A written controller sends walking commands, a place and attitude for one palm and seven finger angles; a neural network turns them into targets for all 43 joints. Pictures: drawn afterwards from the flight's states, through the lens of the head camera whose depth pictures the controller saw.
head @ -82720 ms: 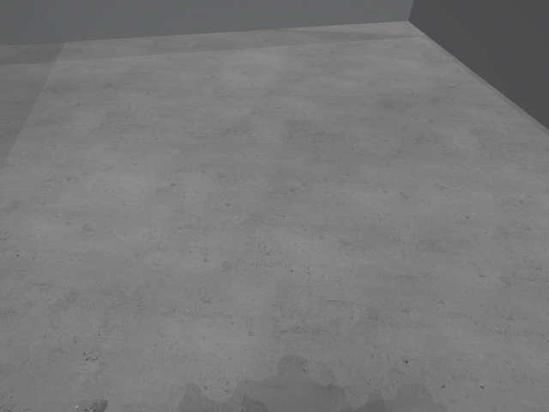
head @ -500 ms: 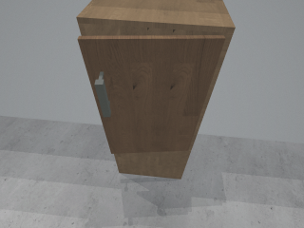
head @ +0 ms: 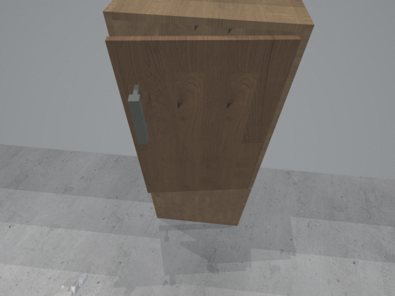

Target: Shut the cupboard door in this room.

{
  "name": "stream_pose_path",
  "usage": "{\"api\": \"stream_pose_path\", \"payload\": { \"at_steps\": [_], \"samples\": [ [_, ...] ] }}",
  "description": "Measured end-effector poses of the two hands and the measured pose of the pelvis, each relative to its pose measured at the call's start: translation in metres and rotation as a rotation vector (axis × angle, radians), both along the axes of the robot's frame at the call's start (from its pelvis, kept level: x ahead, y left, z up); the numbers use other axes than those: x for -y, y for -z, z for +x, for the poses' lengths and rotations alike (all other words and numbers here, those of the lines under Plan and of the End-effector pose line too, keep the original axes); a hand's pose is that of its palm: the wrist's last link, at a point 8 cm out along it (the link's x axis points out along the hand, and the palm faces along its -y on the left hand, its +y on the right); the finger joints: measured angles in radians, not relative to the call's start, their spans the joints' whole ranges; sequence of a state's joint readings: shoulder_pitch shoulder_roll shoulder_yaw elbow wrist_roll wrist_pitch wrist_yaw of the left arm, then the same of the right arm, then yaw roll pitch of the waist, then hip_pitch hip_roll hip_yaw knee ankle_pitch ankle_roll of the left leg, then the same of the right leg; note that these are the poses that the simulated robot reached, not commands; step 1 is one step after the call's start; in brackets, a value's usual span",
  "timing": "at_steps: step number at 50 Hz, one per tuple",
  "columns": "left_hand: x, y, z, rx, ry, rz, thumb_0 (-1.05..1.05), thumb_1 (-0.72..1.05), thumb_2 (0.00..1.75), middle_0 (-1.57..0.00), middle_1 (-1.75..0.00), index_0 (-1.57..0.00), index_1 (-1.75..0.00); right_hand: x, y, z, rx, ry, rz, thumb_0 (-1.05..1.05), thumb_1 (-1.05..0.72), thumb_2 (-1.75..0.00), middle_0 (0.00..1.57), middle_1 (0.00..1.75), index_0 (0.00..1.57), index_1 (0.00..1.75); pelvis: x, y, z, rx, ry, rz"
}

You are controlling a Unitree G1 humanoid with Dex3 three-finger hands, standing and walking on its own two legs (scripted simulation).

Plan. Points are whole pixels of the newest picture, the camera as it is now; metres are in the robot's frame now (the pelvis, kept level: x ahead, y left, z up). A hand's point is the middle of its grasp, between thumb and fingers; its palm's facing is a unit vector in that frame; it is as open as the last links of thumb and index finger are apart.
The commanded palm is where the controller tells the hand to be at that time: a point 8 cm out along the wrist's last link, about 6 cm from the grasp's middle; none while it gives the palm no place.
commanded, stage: raise the hand and make a fist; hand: left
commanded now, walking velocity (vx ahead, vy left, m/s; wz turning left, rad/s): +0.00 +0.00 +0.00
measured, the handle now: (140, 115) +0.48 +0.18 +0.08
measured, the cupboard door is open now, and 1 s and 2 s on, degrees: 9 9 9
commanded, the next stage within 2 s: bring the fist close to the handle in 1.84 s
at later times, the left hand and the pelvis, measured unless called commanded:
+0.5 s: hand (87, 282) +0.15 +0.21 -0.01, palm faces +0.14 -0.99 -0.04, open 5.4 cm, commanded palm +0.12 +0.26 -0.01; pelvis -0.06 +0.00 -0.09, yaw +2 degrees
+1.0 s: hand (78, 256) +0.18 +0.22 +0.03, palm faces +0.14 -0.99 -0.04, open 3.3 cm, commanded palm +0.14 +0.27 +0.04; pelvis -0.03 +0.03 -0.05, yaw +2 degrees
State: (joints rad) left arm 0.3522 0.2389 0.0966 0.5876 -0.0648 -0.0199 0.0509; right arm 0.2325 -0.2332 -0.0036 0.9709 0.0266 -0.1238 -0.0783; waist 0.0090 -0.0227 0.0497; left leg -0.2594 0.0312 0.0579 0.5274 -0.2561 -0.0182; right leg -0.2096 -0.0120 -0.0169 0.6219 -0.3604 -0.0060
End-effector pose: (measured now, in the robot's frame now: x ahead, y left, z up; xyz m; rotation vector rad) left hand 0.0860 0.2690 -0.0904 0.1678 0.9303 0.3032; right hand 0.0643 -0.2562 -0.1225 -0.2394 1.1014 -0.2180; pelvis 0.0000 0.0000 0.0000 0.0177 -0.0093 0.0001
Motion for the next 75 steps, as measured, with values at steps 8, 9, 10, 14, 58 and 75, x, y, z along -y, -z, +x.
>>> {"api": "stream_pose_path", "payload": {
  "at_steps": [8,9,10,14,58,75],
  "samples": [
    [0.020,-0.093,0.071,0.919,0.138,-0.030,0.01,0.91,0.90,-0.27,-0.38,-0.27,-0.37,-0.004,0.001,0.051,0.419,-0.100,0.037,0.01,-0.91,-0.90,0.20,0.30,0.20,0.30,0.003,0.042,-0.031,-0.154,-0.019,0.008],
    [0.023,-0.089,0.068,0.974,0.177,-0.043,0.01,0.91,0.90,-0.28,-0.39,-0.28,-0.39,-0.005,0.003,0.058,0.449,-0.118,0.038,0.01,-0.91,-0.90,0.20,0.30,0.20,0.30,0.004,0.050,-0.036,-0.179,-0.013,0.012],
    [0.024,-0.082,0.063,1.000,0.205,-0.056,0.00,0.91,0.90,-0.30,-0.41,-0.29,-0.41,-0.005,0.006,0.064,0.476,-0.135,0.038,0.01,-0.91,-0.90,0.20,0.30,0.21,0.30,0.005,0.059,-0.041,-0.195,-0.009,0.012],
    [0.020,-0.046,0.033,0.909,0.186,-0.113,0.00,0.90,0.90,-0.36,-0.48,-0.36,-0.48,-0.012,0.015,0.082,0.549,-0.178,0.041,0.01,-0.91,-0.90,0.20,0.30,0.21,0.30,0.007,0.083,-0.056,-0.215,-0.016,-0.001],
    [-0.003,-0.142,0.065,0.944,0.193,-0.056,0.02,0.90,0.90,-1.16,-1.35,-1.16,-1.35,-0.075,-0.025,0.091,0.529,-0.231,0.082,0.02,-0.90,-0.90,0.20,0.30,0.21,0.30,-0.023,0.041,-0.032,-0.129,-0.038,-0.055],
    [0.014,-0.175,0.082,0.958,0.203,-0.051,0.02,0.90,0.90,-1.30,-1.49,-1.29,-1.49,-0.043,-0.028,0.076,0.498,-0.191,0.083,0.02,-0.90,-0.90,0.20,0.30,0.21,0.30,-0.004,0.024,-0.028,-0.071,-0.034,-0.030]
  ]
}}
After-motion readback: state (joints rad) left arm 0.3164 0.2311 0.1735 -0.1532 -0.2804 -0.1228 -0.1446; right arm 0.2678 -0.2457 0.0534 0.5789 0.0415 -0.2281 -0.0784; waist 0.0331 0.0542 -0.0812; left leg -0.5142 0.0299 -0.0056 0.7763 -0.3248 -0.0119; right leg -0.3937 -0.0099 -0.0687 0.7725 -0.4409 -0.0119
